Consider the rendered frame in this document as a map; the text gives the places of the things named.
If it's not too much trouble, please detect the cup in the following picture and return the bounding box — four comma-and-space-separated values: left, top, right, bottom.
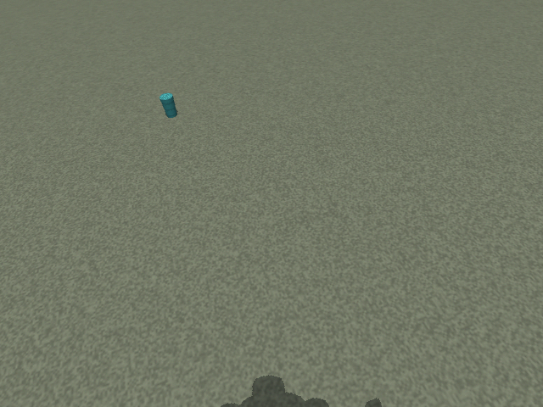
160, 93, 177, 118

